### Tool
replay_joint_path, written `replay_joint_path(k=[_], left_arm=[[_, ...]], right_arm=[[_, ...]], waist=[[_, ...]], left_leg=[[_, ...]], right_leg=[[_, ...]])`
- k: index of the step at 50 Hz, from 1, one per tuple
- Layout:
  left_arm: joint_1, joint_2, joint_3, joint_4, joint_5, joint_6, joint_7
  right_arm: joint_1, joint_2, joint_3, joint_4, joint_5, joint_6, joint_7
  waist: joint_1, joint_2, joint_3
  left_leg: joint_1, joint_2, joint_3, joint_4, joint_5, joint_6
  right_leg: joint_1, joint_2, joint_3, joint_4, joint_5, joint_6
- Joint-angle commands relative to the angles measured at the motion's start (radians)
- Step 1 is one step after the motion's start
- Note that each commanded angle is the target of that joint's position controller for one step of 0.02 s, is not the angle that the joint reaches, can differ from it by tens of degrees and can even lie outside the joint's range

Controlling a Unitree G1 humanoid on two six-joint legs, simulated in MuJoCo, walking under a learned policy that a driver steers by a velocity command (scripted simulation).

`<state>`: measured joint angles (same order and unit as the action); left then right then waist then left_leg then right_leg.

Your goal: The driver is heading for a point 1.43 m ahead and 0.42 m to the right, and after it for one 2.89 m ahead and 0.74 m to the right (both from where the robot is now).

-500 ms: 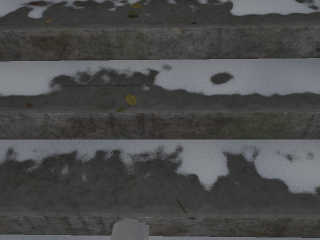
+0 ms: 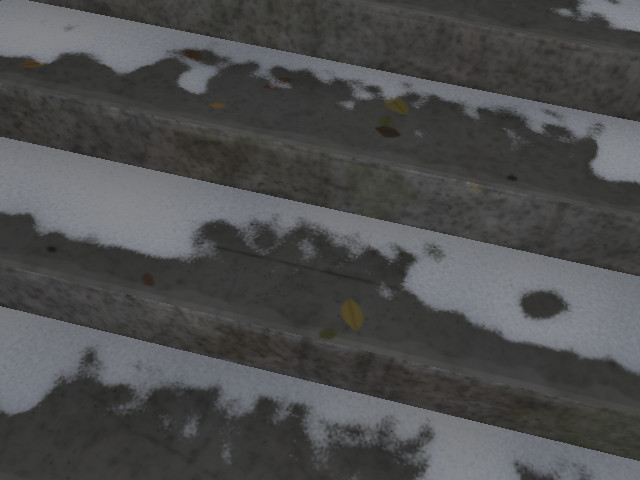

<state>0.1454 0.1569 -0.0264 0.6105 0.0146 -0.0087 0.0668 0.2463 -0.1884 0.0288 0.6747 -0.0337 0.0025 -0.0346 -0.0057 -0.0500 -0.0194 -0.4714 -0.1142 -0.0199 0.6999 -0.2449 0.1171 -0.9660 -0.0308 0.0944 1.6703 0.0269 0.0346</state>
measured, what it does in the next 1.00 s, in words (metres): walks ahead, turning right: right foot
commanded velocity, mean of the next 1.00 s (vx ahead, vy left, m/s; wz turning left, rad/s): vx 0.01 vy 0.00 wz -0.40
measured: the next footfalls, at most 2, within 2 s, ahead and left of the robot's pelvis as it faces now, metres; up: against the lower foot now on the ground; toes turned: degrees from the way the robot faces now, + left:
right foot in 0.48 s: +0.13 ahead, -0.21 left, +0.00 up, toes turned -17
left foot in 1.04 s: +0.21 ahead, +0.05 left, +0.00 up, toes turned -28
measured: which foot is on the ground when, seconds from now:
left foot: down 0.00-0.50, up 0.52-1.00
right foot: up 0.00-0.46, down 0.48-1.00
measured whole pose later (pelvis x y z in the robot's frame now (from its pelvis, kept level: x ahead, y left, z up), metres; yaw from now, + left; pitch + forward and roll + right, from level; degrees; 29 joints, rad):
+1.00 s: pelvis +0.12 -0.06 +0.01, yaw -30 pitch +2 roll +1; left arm 0.11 0.19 0.01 0.50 0.02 0.07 0.07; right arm 0.19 -0.20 0.00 0.61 0.01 0.04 -0.04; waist -0.01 0.02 -0.04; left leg -0.46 0.01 0.00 0.97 -0.36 -0.09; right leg -0.39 0.06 0.22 0.60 -0.25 0.02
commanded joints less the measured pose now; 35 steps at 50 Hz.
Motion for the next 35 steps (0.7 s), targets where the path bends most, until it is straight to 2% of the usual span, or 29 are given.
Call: replay_joint_path(k=[1,2,3,5,6,9,13,14,16,18,20,21,22,23,24,25,26,27,28,29,30,31,32,33,34,35], left_arm=[[0.17,0.034,0.027,0.058,-0.036,0.012,0.018],[0.155,0.048,0.035,0.059,-0.037,0.011,0.018],[0.135,0.048,0.037,0.064,-0.039,0.013,0.017],[0.113,0.084,0.051,0.064,-0.035,0.016,0.013],[0.107,0.09,0.056,0.07,-0.041,0.02,0.009],[0.131,0.106,0.069,0.068,-0.041,0.029,0.002],[0.148,0.101,0.074,0.048,-0.03,0.046,-0.002],[0.132,0.093,0.07,0.038,-0.028,0.048,-0.005],[0.109,0.077,0.056,0.022,-0.026,0.049,-0.019],[0.072,0.049,0.04,0.004,-0.034,0.044,-0.038],[0.074,0.081,0.045,-0.017,-0.036,0.034,-0.057],[0.107,0.101,0.053,-0.009,-0.025,0.03,-0.061],[0.143,0.112,0.061,-0.002,-0.017,0.023,-0.069],[0.19,0.123,0.071,0.014,-0.011,0.014,-0.076],[0.199,0.151,0.085,0.017,-0.005,0.009,-0.076],[0.235,0.232,0.115,0.001,-0.009,0.01,-0.062],[0.249,0.35,0.137,-0.028,0.02,0.013,-0.045],[0.227,0.268,0.113,-0.069,0.048,0.009,-0.047],[0.145,0.244,0.105,-0.09,0.046,0.017,-0.048],[0.095,0.228,0.103,-0.108,0.025,0.027,-0.042],[0.07,0.198,0.091,-0.127,0.003,0.032,-0.04],[0.053,0.194,0.086,-0.133,-0.009,0.038,-0.033],[0.04,0.194,0.082,-0.144,-0.004,0.041,-0.028],[0.028,0.199,0.078,-0.151,0.009,0.043,-0.021],[0.013,0.206,0.075,-0.154,0.017,0.044,-0.018],[0.012,0.206,0.073,-0.158,0.015,0.044,-0.016]], right_arm=[[-0.019,-0.045,0.002,-0.055,-0.013,-0.021,-0.009],[-0.012,-0.059,-0.003,-0.047,-0.005,-0.021,-0.012],[-0.01,-0.053,-0.002,-0.042,-0.004,-0.019,-0.016],[-0.043,-0.058,-0.009,-0.062,-0.004,-0.021,-0.033],[-0.057,-0.052,-0.01,-0.072,-0.005,-0.02,-0.04],[-0.081,-0.04,-0.014,-0.1,-0.003,-0.019,-0.055],[-0.08,-0.052,-0.031,-0.118,0.008,-0.015,-0.054],[-0.082,-0.063,-0.04,-0.118,0.012,-0.01,-0.052],[-0.093,-0.08,-0.054,-0.119,0.016,0.007,-0.049],[-0.117,-0.117,-0.072,-0.123,0.019,0.022,-0.04],[-0.09,-0.164,-0.093,-0.112,0.036,0.033,-0.027],[-0.117,-0.166,-0.092,-0.116,0.039,0.038,-0.028],[-0.142,-0.169,-0.092,-0.119,0.043,0.042,-0.028],[-0.146,-0.155,-0.089,-0.112,0.051,0.045,-0.027],[-0.103,-0.151,-0.086,-0.084,0.062,0.033,-0.014],[-0.084,-0.128,-0.081,-0.084,0.039,0.013,-0.003],[-0.082,-0.04,-0.049,-0.111,0.003,-0.011,0.015],[-0.081,-0.071,-0.057,-0.06,0.021,-0.02,0.027],[-0.129,-0.088,-0.061,-0.063,0.043,-0.022,0.039],[-0.174,-0.076,-0.058,-0.075,0.034,-0.023,0.038],[-0.215,-0.075,-0.055,-0.096,0.027,-0.017,0.027],[-0.211,-0.078,-0.056,-0.109,0.024,-0.009,0.018],[-0.198,-0.081,-0.056,-0.113,0.022,-0.003,0.013],[-0.167,-0.086,-0.057,-0.109,0.022,0.0,0.009],[-0.132,-0.093,-0.059,-0.1,0.028,0.003,0.003],[-0.12,-0.1,-0.059,-0.105,0.03,0.005,-0.003]], waist=[[-0.013,0.157,-0.101],[-0.026,0.15,-0.066],[-0.037,0.132,-0.051],[-0.046,0.119,-0.031],[-0.048,0.116,-0.031],[-0.036,0.125,-0.017],[-0.022,0.117,-0.025],[-0.025,0.115,-0.03],[-0.027,0.116,-0.043],[-0.037,0.161,-0.04],[-0.048,0.213,-0.053],[-0.029,0.225,-0.064],[-0.004,0.208,-0.08],[0.018,0.181,-0.101],[0.028,0.13,-0.109],[0.041,0.008,-0.142],[0.023,-0.27,-0.214],[0.071,-0.099,-0.349],[0.062,-0.022,-0.266],[0.055,0.039,-0.183],[0.047,0.05,-0.121],[0.026,0.008,-0.102],[0.017,-0.03,-0.097],[0.012,-0.055,-0.121],[0.001,-0.084,-0.137],[0.0,-0.085,-0.136]], left_leg=[[0.099,0.275,-0.281,-0.256,0.053,-0.017],[0.143,0.29,-0.294,-0.271,0.02,-0.025],[0.199,0.303,-0.303,-0.269,0.021,-0.031],[0.286,0.33,-0.315,-0.28,0.062,-0.016],[0.318,0.343,-0.317,-0.28,0.113,-0.002],[0.353,0.368,-0.269,-0.283,0.362,0.068],[0.394,0.394,-0.183,-0.295,0.594,0.177],[0.423,0.398,-0.161,-0.304,0.615,0.185],[0.436,0.374,-0.079,-0.303,0.615,0.16],[0.364,0.352,-0.002,-0.304,0.637,0.141],[0.383,0.388,-0.008,-0.295,0.72,0.142],[0.403,0.423,-0.029,-0.269,0.838,0.138],[0.439,0.423,-0.013,-0.22,0.912,0.116],[0.467,0.379,0.034,-0.134,0.915,0.066],[0.448,0.319,0.088,-0.022,0.804,0.006],[0.17,0.27,0.116,0.208,0.371,-0.085],[-0.147,0.099,0.115,0.56,-0.354,-0.191],[-0.164,0.123,-0.069,0.791,-0.376,-0.217],[-0.238,0.129,-0.067,0.903,-0.323,-0.219],[-0.329,0.126,-0.057,0.944,-0.273,-0.22],[-0.383,0.14,-0.06,0.907,-0.229,-0.228],[-0.353,0.132,-0.045,0.917,-0.188,-0.235],[-0.34,0.115,-0.029,0.963,-0.153,-0.242],[-0.315,0.094,-0.016,1.057,-0.123,-0.247],[-0.3,0.083,-0.013,1.135,-0.106,-0.249],[-0.312,0.082,-0.02,1.163,-0.092,-0.25]], right_leg=[[0.022,0.06,0.122,0.152,0.011,0.038],[-0.02,0.073,0.153,0.129,-0.018,0.044],[-0.051,0.082,0.176,0.117,-0.035,0.055],[-0.089,0.089,0.189,0.088,-0.079,0.084],[-0.087,0.089,0.2,0.089,-0.105,0.099],[-0.05,0.078,0.196,0.065,-0.205,0.14],[0.032,0.035,0.115,-0.056,-0.333,0.176],[0.045,0.016,0.081,-0.126,-0.353,0.176],[0.137,-0.037,-0.001,-0.361,-0.362,0.167],[0.311,-0.046,-0.092,-0.607,-0.401,0.14],[0.409,-0.031,-0.143,-0.784,-0.386,0.098],[0.446,-0.017,-0.148,-0.846,-0.363,0.066],[0.492,-0.003,-0.154,-0.982,-0.3,0.026],[0.563,0.025,-0.168,-1.178,-0.181,-0.016],[0.649,0.054,-0.163,-1.324,-0.024,-0.048],[0.902,-0.057,0.025,-1.302,0.38,-0.101],[1.102,-0.341,0.363,-1.189,0.952,-0.301],[1.058,-0.378,0.406,-1.182,0.708,-0.4],[0.978,-0.328,0.338,-1.193,0.484,-0.378],[0.936,-0.264,0.302,-1.194,0.309,-0.328],[0.893,-0.23,0.28,-1.194,0.235,-0.291],[0.828,-0.196,0.257,-1.204,0.212,-0.276],[0.793,-0.177,0.25,-1.209,0.233,-0.276],[0.765,-0.173,0.245,-1.207,0.294,-0.287],[0.747,-0.169,0.24,-1.202,0.33,-0.294],[0.74,-0.163,0.242,-1.198,0.328,-0.295]])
